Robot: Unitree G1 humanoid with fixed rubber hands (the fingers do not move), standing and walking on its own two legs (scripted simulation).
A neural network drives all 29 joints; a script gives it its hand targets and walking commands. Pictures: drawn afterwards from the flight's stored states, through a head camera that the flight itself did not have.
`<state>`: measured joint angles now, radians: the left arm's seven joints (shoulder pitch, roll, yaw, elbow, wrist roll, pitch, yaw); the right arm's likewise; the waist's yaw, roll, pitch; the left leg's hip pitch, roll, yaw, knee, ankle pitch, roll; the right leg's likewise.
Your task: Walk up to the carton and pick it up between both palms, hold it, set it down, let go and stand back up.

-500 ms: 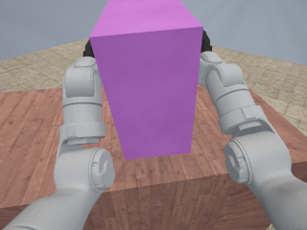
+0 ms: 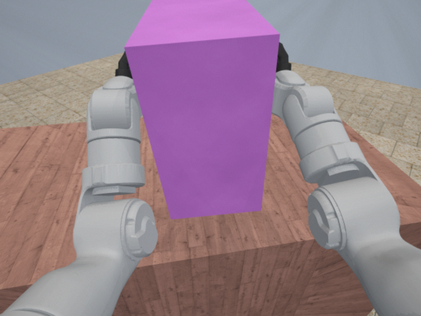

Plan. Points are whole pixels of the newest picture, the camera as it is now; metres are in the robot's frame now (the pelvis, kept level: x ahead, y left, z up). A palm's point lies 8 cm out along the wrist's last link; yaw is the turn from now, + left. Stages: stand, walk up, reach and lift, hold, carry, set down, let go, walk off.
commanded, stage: hold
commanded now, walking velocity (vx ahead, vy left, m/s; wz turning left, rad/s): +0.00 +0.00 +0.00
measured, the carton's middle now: (205, 100) +0.40 +0.00 +0.27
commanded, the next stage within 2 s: none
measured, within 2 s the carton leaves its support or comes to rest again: neither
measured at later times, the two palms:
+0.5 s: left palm (127, 93) +0.38 +0.14 +0.30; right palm (277, 84) +0.38 -0.12 +0.31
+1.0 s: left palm (124, 77) +0.37 +0.13 +0.33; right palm (283, 72) +0.37 -0.12 +0.33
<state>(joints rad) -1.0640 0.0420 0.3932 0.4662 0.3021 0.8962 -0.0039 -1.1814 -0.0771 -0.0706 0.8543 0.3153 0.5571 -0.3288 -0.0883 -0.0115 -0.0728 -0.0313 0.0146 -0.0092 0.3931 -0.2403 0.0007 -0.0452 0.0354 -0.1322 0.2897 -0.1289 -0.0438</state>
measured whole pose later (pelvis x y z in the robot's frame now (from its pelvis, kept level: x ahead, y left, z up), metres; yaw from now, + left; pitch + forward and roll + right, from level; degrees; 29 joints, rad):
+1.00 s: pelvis +0.00 +0.00 +0.00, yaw +0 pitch -9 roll -1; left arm -1.12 0.04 0.44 0.50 0.32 0.93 0.00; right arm -1.23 -0.10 -0.05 0.89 0.36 0.58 -0.34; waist -0.09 0.00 -0.08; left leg 0.00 0.02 -0.01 0.41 -0.25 0.00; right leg -0.01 0.04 -0.13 0.29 -0.14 -0.05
